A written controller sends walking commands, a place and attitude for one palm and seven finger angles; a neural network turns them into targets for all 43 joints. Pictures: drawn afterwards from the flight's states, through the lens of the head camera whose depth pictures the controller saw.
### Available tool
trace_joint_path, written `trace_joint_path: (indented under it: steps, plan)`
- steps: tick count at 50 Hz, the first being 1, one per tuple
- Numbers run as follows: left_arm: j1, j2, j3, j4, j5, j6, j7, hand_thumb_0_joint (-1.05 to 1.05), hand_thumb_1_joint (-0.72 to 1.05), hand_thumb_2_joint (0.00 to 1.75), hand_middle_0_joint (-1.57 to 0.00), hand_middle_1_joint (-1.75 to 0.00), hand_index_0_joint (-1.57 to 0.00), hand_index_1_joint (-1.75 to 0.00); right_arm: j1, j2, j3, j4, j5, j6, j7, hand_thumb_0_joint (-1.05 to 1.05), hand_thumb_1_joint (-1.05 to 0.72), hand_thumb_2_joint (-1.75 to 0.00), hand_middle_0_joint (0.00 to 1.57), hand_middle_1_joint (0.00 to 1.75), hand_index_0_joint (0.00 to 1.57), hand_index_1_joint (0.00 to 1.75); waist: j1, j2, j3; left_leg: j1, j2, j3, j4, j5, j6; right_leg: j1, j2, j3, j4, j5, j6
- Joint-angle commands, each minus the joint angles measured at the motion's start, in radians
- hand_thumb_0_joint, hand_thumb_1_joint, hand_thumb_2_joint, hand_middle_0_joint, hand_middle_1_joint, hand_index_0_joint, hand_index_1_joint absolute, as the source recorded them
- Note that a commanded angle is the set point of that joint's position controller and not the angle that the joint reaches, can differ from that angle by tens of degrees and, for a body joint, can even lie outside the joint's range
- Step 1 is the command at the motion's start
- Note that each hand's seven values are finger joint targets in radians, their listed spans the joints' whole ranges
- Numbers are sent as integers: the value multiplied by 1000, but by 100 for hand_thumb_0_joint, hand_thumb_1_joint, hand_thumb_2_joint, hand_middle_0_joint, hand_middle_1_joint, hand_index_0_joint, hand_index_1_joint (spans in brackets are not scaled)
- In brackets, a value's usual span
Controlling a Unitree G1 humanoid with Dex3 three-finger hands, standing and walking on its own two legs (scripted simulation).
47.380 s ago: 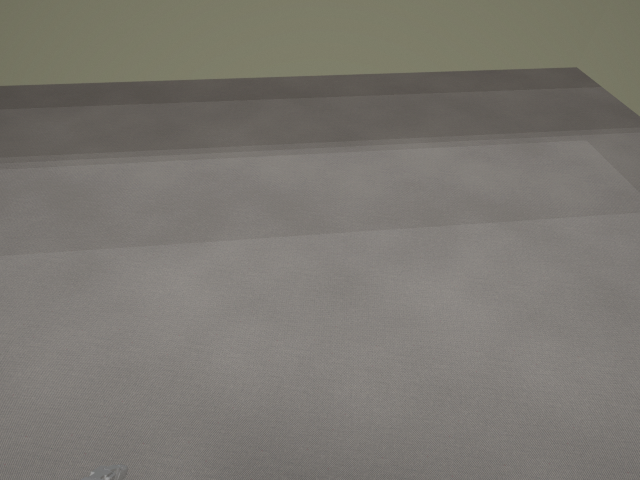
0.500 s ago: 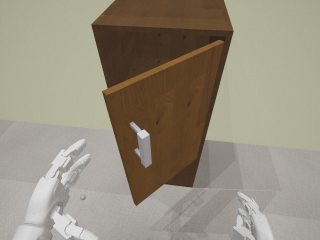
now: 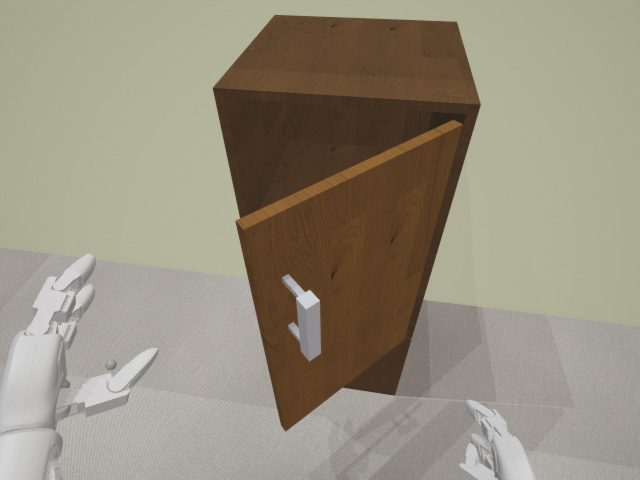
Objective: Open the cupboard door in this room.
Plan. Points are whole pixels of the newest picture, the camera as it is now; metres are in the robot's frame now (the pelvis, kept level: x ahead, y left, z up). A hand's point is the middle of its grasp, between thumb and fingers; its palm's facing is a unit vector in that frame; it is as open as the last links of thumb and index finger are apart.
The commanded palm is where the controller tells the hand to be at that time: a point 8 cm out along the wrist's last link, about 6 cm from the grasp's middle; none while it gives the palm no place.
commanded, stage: draw the hand back to the body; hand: left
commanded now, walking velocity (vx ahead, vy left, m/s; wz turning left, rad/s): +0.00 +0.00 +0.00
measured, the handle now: (300, 317) +0.32 +0.08 +0.03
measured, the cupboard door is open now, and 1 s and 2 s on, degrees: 47 47 47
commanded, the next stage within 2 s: step back with the hand held close in 0.58 s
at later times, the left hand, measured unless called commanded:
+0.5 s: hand (91, 356) +0.18 +0.24 +0.15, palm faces +0.45 -0.81 -0.39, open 7.5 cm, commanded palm +0.13 +0.28 +0.17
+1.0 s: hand (90, 372) +0.16 +0.24 +0.15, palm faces +0.36 -0.79 -0.50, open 7.4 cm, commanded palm +0.11 +0.28 +0.18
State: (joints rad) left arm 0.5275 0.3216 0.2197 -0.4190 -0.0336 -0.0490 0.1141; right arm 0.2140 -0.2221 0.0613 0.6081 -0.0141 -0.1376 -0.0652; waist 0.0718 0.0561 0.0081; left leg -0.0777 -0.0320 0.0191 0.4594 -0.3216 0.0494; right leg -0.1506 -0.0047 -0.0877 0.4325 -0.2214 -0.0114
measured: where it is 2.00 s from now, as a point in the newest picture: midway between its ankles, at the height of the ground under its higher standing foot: outside the picture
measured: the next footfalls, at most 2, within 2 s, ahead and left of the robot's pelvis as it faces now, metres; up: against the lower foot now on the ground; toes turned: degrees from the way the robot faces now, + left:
none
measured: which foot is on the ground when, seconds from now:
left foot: down 0.00-1.00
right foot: down 0.00-1.00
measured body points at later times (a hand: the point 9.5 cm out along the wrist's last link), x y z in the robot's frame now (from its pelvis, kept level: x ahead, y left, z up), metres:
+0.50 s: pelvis -0.01 -0.02 +0.00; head -0.03 -0.03 +0.45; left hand +0.15 +0.28 +0.17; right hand +0.17 -0.24 -0.08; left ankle -0.04 +0.08 -0.74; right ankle +0.01 -0.11 -0.74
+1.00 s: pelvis -0.04 -0.01 +0.00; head -0.02 -0.03 +0.45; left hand +0.14 +0.28 +0.18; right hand +0.14 -0.26 -0.09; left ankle -0.04 +0.08 -0.74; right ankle +0.01 -0.11 -0.74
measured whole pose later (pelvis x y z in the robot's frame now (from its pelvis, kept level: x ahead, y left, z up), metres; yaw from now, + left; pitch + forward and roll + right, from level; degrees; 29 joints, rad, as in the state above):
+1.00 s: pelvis -0.04 -0.01 +0.00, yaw -1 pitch +0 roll +0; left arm 0.56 0.39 0.37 -0.45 -0.04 -0.16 0.12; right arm 0.19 -0.25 -0.01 0.60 0.00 -0.05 -0.08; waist 0.01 0.04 0.02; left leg -0.21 -0.02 0.03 0.48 -0.27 0.03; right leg -0.27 0.01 -0.08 0.43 -0.15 -0.03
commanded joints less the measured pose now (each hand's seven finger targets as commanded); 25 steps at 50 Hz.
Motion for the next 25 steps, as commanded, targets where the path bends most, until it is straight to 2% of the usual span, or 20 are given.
trace_joint_path:
  steps: [1,5,8,10,11,13,15,16,20,21,25]
  plan:
    - [-92,162,154,-202,2,-77,18,0,58,76,-19,-30,-19,-30,-125,-113,-57,-149,6,-47,-9,0,-90,-90,20,30,20,30,-2,34,-59,-77,65,-72,-109,444,-73,134,-5,41,-43,200,-26]
    - [-131,180,193,-196,-8,-82,18,0,73,82,-19,-30,-19,-30,-130,-110,-62,-146,8,-32,-8,0,-90,-90,20,30,20,30,-3,12,-56,-63,64,-63,-120,404,-66,137,-3,46,-59,191,-23]
    - [-164,199,223,-189,-11,-87,20,0,83,87,-20,-30,-20,-30,-140,-111,-64,-139,10,-27,-10,0,-90,-90,20,30,20,30,-2,30,-49,-59,64,-63,-129,389,-65,137,-4,48,-67,182,-23]
    - [-181,214,249,-180,-16,-94,23,0,90,90,-20,-30,-20,-30,-144,-110,-65,-134,10,-26,-10,0,-90,-90,20,30,20,30,1,20,-49,-63,60,-62,-135,346,-58,143,-4,51,-76,167,-25]
    - [-163,197,235,-149,-16,-91,20,0,90,90,-20,-30,-20,-30,-150,-111,-65,-131,9,-25,-12,0,-90,-90,20,30,20,30,2,35,-27,-64,59,-58,-137,349,-55,137,-7,51,-83,172,-26]
    - [-152,167,205,-139,-21,-90,13,0,90,90,-20,-30,-20,-30,-147,-112,-67,-132,10,-22,-7,0,-90,-90,20,30,20,30,-3,0,-23,-63,59,-55,-139,341,-48,136,-7,52,-88,175,-22]
    - [-161,172,202,-145,-19,-92,12,0,90,90,-20,-30,-20,-30,-151,-115,-70,-131,11,-19,-5,0,-90,-90,20,30,20,30,-3,-2,-34,-60,58,-54,-139,314,-42,137,-6,57,-93,159,-21]
    - [-163,175,200,-145,-17,-93,12,0,90,90,-20,-30,-20,-30,-155,-117,-72,-130,12,-20,-7,0,-90,-90,20,30,20,30,-4,16,-29,-59,57,-51,-140,312,-41,137,-8,58,-95,160,-22]
    - [-169,206,230,-173,-15,-103,19,0,90,90,-20,-30,-20,-30,-157,-111,-73,-131,11,-25,-10,0,-90,-90,20,30,20,30,3,11,-55,-58,51,-50,-137,286,-35,150,-8,67,-99,149,-22]
    - [-174,216,234,-176,-14,-103,20,0,90,90,-20,-30,-20,-30,-161,-113,-72,-128,11,-27,-13,0,-90,-90,20,30,20,30,4,37,-50,-61,50,-53,-139,285,-37,153,-9,66,-100,148,-25]
    - [-170,212,236,-171,-17,-109,21,0,90,90,-20,-30,-20,-30,-160,-105,-70,-124,11,-38,-15,0,-90,-90,20,30,20,30,2,23,-37,-58,46,-46,-136,257,-32,138,-10,73,-114,131,-21]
